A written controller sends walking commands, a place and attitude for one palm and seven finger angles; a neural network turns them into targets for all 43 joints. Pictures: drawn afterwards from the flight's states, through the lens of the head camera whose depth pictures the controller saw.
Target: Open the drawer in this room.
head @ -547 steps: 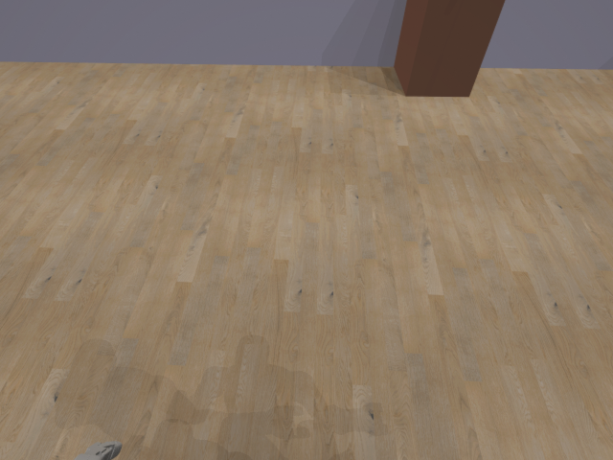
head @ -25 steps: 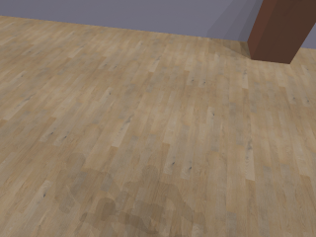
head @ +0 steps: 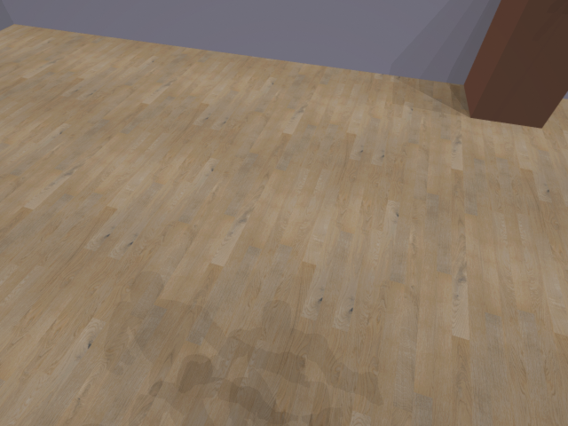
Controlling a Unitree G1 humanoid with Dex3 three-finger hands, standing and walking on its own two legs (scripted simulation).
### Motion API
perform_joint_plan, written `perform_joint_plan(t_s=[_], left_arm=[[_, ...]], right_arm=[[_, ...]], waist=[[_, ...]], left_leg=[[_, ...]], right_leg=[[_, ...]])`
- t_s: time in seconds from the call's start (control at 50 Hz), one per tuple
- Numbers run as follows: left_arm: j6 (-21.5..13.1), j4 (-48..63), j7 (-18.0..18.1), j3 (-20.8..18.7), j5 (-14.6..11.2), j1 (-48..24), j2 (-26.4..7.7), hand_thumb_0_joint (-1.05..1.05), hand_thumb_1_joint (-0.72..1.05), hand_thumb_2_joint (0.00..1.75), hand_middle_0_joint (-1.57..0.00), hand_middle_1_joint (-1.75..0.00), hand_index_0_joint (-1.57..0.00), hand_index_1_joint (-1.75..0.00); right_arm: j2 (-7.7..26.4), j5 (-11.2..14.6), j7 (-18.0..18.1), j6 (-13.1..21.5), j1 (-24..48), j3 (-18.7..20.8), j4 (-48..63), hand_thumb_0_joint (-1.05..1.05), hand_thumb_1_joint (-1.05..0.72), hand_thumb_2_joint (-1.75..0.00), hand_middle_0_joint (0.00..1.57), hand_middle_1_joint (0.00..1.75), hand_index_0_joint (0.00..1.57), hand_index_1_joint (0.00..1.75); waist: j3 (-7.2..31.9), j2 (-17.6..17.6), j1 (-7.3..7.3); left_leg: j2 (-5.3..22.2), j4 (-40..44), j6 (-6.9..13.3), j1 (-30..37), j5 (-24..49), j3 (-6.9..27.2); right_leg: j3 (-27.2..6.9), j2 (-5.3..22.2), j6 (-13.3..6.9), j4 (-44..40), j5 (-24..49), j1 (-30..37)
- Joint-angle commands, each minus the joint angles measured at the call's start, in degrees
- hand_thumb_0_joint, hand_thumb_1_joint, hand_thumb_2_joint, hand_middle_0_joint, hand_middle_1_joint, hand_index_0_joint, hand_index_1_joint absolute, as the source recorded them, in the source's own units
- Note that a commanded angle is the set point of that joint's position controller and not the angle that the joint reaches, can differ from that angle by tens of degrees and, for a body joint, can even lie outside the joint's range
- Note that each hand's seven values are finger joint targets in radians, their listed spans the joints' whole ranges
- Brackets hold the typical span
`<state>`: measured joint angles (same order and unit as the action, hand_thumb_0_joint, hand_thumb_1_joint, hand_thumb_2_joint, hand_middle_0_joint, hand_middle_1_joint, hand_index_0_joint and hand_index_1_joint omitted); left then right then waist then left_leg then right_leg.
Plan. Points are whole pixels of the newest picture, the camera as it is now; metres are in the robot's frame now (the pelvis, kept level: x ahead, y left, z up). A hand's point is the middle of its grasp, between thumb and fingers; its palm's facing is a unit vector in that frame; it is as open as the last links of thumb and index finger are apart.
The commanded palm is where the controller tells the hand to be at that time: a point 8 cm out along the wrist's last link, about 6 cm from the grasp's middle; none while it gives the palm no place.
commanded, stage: stand and wait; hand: left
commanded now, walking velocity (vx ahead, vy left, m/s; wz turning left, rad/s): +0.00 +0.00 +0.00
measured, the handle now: out of the picture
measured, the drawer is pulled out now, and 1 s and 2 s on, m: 0.00 0.00 0.00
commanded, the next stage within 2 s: turn or walk to find it in 0.48 s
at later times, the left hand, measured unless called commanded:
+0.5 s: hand out of the picture +0.07 +0.26 -0.16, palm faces -0.02 -0.94 -0.34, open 7.4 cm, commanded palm none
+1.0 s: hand out of the picture +0.06 +0.16 -0.18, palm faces -0.17 -0.95 -0.28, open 7.4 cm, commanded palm none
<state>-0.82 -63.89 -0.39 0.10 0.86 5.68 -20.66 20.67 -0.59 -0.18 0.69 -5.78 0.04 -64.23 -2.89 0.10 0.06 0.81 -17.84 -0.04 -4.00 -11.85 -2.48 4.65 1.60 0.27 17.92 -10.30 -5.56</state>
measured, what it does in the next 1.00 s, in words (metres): lifts its left foot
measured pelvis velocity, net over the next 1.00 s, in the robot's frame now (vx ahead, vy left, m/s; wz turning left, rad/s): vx -0.01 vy -0.03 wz -0.17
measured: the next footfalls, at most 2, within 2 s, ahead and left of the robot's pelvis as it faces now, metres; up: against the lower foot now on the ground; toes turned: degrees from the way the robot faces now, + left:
left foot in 1.42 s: +0.01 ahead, +0.11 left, +0.00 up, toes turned +1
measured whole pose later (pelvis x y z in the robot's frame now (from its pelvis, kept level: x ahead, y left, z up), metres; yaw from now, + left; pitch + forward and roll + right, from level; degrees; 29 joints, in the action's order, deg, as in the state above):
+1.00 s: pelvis -0.01 -0.03 -0.02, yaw -10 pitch -1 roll +1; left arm 1.3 -57.1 0.1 -1.5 1.7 12.1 -10.8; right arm 13.7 -0.7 1.1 -3.3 -10.4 3.0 -60.4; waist -7.1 -2.8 0.1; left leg 3.1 -56.0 -0.9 -20.5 -26.7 -1.9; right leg 3.9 -1.3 -4.3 35.9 -18.5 -17.0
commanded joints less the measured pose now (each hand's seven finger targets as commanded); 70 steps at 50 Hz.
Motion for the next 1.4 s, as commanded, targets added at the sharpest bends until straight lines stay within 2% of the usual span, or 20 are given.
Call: perform_joint_plan(t_s=[0.0, 0.5, 0.58, 0.6, 0.7, 0.78, 0.8, 0.84, 0.86, 0.88, 0.9, 0.92, 0.94, 0.98, 1.04, 1.16, 1.28, 1.32, 1.36, 1.38], left_arm=[[-1.22, 2.93, 0.70, -1.97, -0.30, -2.09, -11.78, 0.00, 0.90, 0.90, -0.20, -0.30, -0.20, -0.30], [-1.02, 2.69, 0.96, -2.48, -0.31, -0.72, -11.31, 0.00, 0.90, 0.90, -0.20, -0.30, -0.20, -0.30], [1.05, 2.66, 1.39, -1.60, -0.37, 2.09, -4.57, 0.00, 0.90, 0.90, -0.20, -0.30, -0.20, -0.30], [1.50, 2.97, 1.41, -1.65, -0.34, 2.58, -4.20, 0.00, 0.90, 0.90, -0.20, -0.30, -0.20, -0.30], [2.73, 6.19, 0.85, -2.65, 0.18, 3.45, -3.53, 0.00, 0.90, 0.90, -0.20, -0.30, -0.20, -0.30], [3.72, 9.40, 0.25, -3.52, 0.56, 4.17, -1.12, 0.00, 0.90, 0.90, -0.20, -0.30, -0.20, -0.30], [3.69, 9.92, 0.16, -3.86, 0.60, 5.21, -0.48, 0.00, 0.90, 0.90, -0.20, -0.30, -0.20, -0.30], [3.06, 9.35, -0.15, -4.36, 0.88, 10.41, -0.30, 0.00, 0.90, 0.90, -0.20, -0.30, -0.20, -0.30], [2.34, 8.66, -0.03, -4.98, 1.10, 13.86, -1.98, 0.00, 0.90, 0.90, -0.20, -0.30, -0.20, -0.30], [1.28, 8.71, 0.92, -5.75, 1.69, 15.08, -7.67, 0.00, 0.90, 0.90, -0.20, -0.30, -0.20, -0.30], [1.26, 8.61, 1.40, -5.02, 0.45, 16.05, -6.72, 0.00, 0.90, 0.90, -0.20, -0.30, -0.20, -0.30], [1.22, 9.21, 1.63, -4.85, 0.60, 11.82, -5.28, 0.00, 0.90, 0.90, -0.20, -0.30, -0.20, -0.30], [1.02, 9.81, 1.89, -4.56, 0.52, 8.34, -4.07, 0.00, 0.90, 0.90, -0.20, -0.30, -0.20, -0.30], [-0.43, 10.64, 1.68, -4.52, 0.45, 3.95, -4.70, 0.00, 0.90, 0.90, -0.20, -0.30, -0.20, -0.30], [-1.98, 9.40, 1.55, -5.13, 0.44, 3.37, -7.19, 0.00, 0.90, 0.90, -0.20, -0.30, -0.20, -0.30], [-0.73, 5.78, 2.10, -3.95, 0.49, 9.16, -2.90, 0.00, 0.90, 0.90, -0.20, -0.30, -0.20, -0.30], [0.19, 5.70, 2.46, -3.63, 0.69, 7.61, -3.97, 0.00, 0.90, 0.90, -0.20, -0.30, -0.20, -0.30], [0.20, 5.50, 2.32, -3.36, 0.44, 6.37, -4.04, 0.00, 0.90, 0.90, -0.20, -0.30, -0.20, -0.30], [0.42, 5.37, 2.17, -2.87, -0.31, 4.99, -2.86, 0.00, 0.90, 0.90, -0.20, -0.30, -0.20, -0.30], [0.78, 5.80, 1.99, -2.43, -0.56, 5.71, -0.64, 0.00, 0.90, 0.90, -0.20, -0.30, -0.20, -0.30]], right_arm=[[11.95, 0.15, 0.85, 1.33, 2.43, 1.84, 3.44, 0.00, -0.90, -0.90, 0.20, 0.30, 0.20, 0.30], [11.80, 0.13, 1.53, 1.85, 1.36, 2.02, 3.38, 0.00, -0.90, -0.90, 0.20, 0.30, 0.20, 0.30], [4.38, -0.20, 2.03, 0.39, -3.33, 1.09, 2.88, 0.00, -0.90, -0.90, 0.20, 0.30, 0.20, 0.30], [4.22, -0.22, 2.17, 0.03, -3.79, 1.28, 3.07, 0.00, -0.90, -0.90, 0.20, 0.30, 0.20, 0.30], [5.52, -0.43, 2.61, -0.89, -4.08, 3.19, 5.93, 0.00, -0.90, -0.90, 0.20, 0.30, 0.20, 0.30], [6.37, -0.67, 2.40, -0.78, -3.25, 4.67, 8.36, 0.00, -0.90, -0.90, 0.20, 0.30, 0.20, 0.30], [6.14, -0.83, 2.35, -0.75, -1.92, 4.90, 9.02, 0.00, -0.90, -0.90, 0.20, 0.30, 0.20, 0.30], [5.90, -0.80, 2.26, -0.90, -0.26, 5.22, 9.81, 0.00, -0.90, -0.90, 0.20, 0.30, 0.20, 0.30], [4.55, -0.51, 2.26, -1.19, -0.35, 5.33, 10.34, 0.00, -0.90, -0.90, 0.20, 0.30, 0.20, 0.30], [-0.86, 0.03, 2.03, -1.44, -2.69, 4.26, 11.47, 0.00, -0.90, -0.90, 0.20, 0.30, 0.20, 0.30], [-0.26, 0.28, 2.16, -2.60, -1.68, 3.98, 11.11, 0.00, -0.90, -0.90, 0.20, 0.30, 0.20, 0.30], [-1.04, 0.23, 2.00, -2.83, -2.89, 4.14, 9.59, 0.00, -0.90, -0.90, 0.20, 0.30, 0.20, 0.30], [0.02, 0.00, 1.80, -2.74, -4.20, 4.30, 8.30, 0.00, -0.90, -0.90, 0.20, 0.30, 0.20, 0.30], [2.51, -0.17, 1.50, -2.06, -6.83, 4.86, 5.95, 0.00, -0.90, -0.90, 0.20, 0.30, 0.20, 0.30], [5.31, 0.10, 1.52, -1.18, -6.21, 5.25, 5.05, 0.00, -0.90, -0.90, 0.20, 0.30, 0.20, 0.30], [-1.51, 0.15, 1.50, -1.75, -5.29, 2.76, 4.13, 0.00, -0.90, -0.90, 0.20, 0.30, 0.20, 0.30], [-3.03, 0.16, 1.01, -2.31, -5.90, 1.99, 4.87, 0.00, -0.90, -0.90, 0.20, 0.30, 0.20, 0.30], [-3.09, 0.16, 0.99, -1.98, -7.56, 1.79, 4.64, 0.00, -0.90, -0.90, 0.20, 0.30, 0.20, 0.30], [-1.89, 0.11, 0.89, -1.28, -10.25, 1.92, 3.68, 0.00, -0.90, -0.90, 0.20, 0.30, 0.20, 0.30], [0.97, -0.31, 0.91, -0.60, -10.14, 2.25, 3.88, 0.00, -0.90, -0.90, 0.20, 0.30, 0.20, 0.30]], waist=[[3.88, -0.33, -0.14], [4.14, -0.87, 0.09], [4.24, -1.43, -0.44], [3.22, -2.12, -0.33], [1.72, -4.42, -0.37], [0.18, -10.28, -0.14], [-0.28, -9.84, 0.81], [1.64, -6.29, 3.19], [2.95, 0.15, 4.68], [3.43, 19.76, 3.67], [4.15, 14.96, 4.60], [2.62, 11.71, 2.26], [0.65, 8.18, 0.85], [2.56, 4.55, -0.96], [4.92, 5.10, -0.25], [5.03, 5.73, 2.15], [2.48, 5.71, 1.47], [2.94, 5.84, 0.39], [3.23, 3.02, -1.26], [3.82, -5.19, -0.67]], left_leg=[[7.70, 3.23, 0.87, 0.25, 10.61, 5.71], [8.35, 3.30, 0.46, 2.33, 17.14, 4.39], [8.98, -0.11, -0.76, 2.50, 18.41, 0.97], [9.22, -0.80, -0.81, 2.06, 17.95, 0.40], [12.97, -2.91, 1.98, 0.49, 14.24, 1.46], [20.66, -1.55, 9.04, -4.27, 17.97, 5.13], [20.74, -2.95, 9.14, -6.07, 19.23, 3.95], [17.80, -10.80, 5.70, -9.10, 16.93, -0.72], [13.62, -21.04, 1.94, -12.75, 9.68, -4.15], [3.52, -35.62, -2.55, -24.73, -16.07, -7.76], [2.23, -41.72, -1.62, -21.39, -23.36, 1.91], [2.56, -45.07, -0.76, -22.18, -19.43, 5.06], [3.30, -46.01, -0.36, -22.05, -15.45, 5.67], [3.37, -43.87, -0.21, -19.99, -9.83, 5.65], [3.45, -35.81, -0.10, -17.74, -10.51, 5.66], [2.58, -29.37, -1.45, -18.15, -13.97, 3.24], [2.61, -24.53, -1.83, -14.90, -14.38, 0.73], [2.42, -17.15, -1.66, -11.04, -10.38, -0.33], [3.71, -5.20, -0.94, -1.94, 0.01, 0.60], [10.15, -1.96, 1.46, -0.41, 6.83, 9.13]], right_leg=[[-6.03, 7.64, -1.28, -2.97, 9.93, 0.99], [-5.79, 7.36, -1.57, -2.07, 15.80, 2.50], [-5.91, 6.62, -0.41, 2.64, 19.25, -0.72], [-5.94, 6.24, -0.21, 3.99, 18.91, -2.23], [-5.94, 2.87, 0.19, 13.92, 11.46, -10.29], [-3.79, 0.41, 0.74, 29.94, -16.58, -15.30], [-3.89, 0.99, 0.49, 29.78, -17.12, -14.27], [-2.25, 1.30, 0.16, 20.35, -8.18, -7.36], [-5.78, 3.81, -0.57, 10.69, 4.55, -2.23], [-28.51, 18.22, -5.40, 1.38, 18.14, 1.64], [-31.07, 20.62, -8.39, -3.38, 14.17, -5.60], [-29.02, 18.08, -8.34, -4.43, 3.58, -7.84], [-25.79, 16.27, -7.22, -4.14, 0.09, -9.46], [-17.64, 12.14, -6.49, -2.48, 4.23, -7.01], [-13.48, 11.81, -7.62, -1.11, 12.16, -1.69], [-11.24, 15.53, -9.67, 1.12, 24.91, 3.82], [-9.01, 17.83, -10.68, 1.28, 22.14, -0.54], [-7.38, 16.10, -9.11, 2.13, 18.94, -1.93], [-4.83, 12.91, -4.73, 5.04, 10.61, -7.81], [-1.30, 7.91, -1.26, 8.72, 2.86, -10.99]])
